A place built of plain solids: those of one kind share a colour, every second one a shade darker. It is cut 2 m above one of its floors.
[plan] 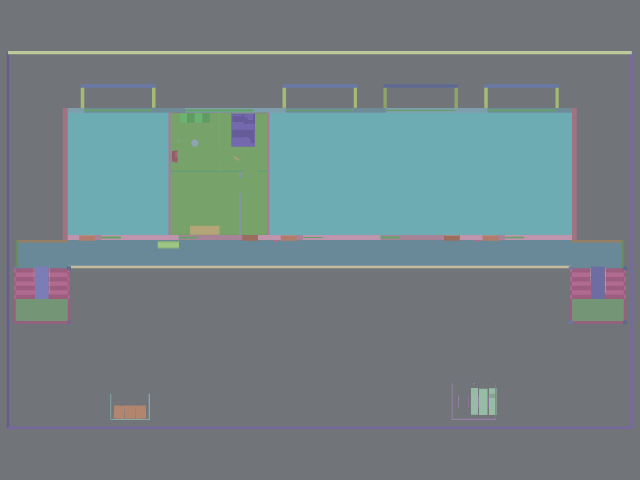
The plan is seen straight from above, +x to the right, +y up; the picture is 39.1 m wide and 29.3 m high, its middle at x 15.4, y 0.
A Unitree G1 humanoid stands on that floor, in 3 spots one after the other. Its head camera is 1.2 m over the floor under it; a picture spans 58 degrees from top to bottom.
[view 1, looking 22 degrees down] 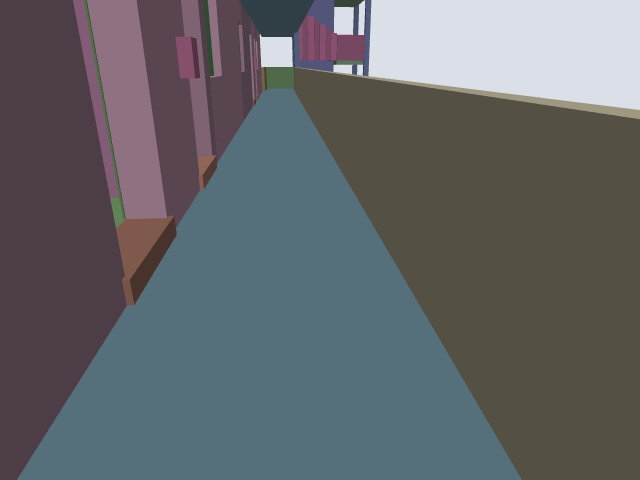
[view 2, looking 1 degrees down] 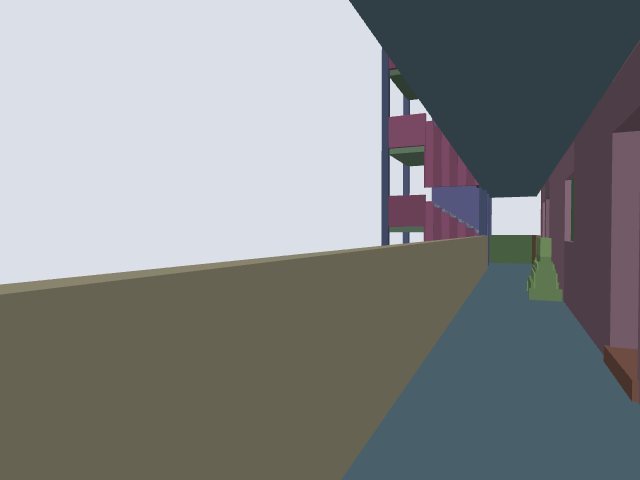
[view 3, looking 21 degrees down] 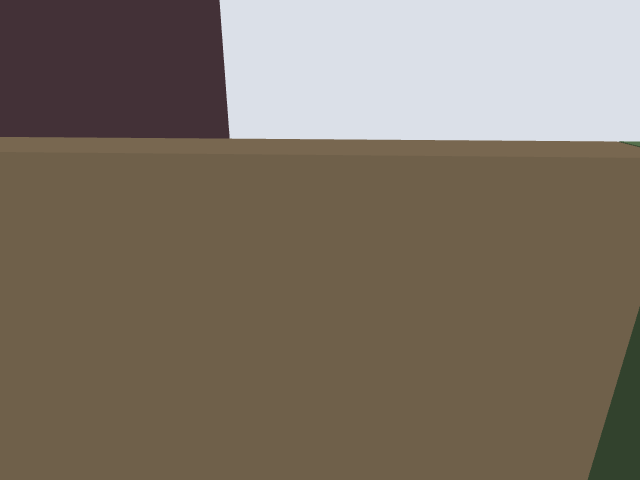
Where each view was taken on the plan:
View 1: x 8.50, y -0.86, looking -5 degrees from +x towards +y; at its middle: deck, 3.20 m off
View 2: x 15.35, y -0.82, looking -156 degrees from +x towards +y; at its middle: nothing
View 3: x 33.37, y -0.72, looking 93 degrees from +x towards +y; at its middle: deck_back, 0.61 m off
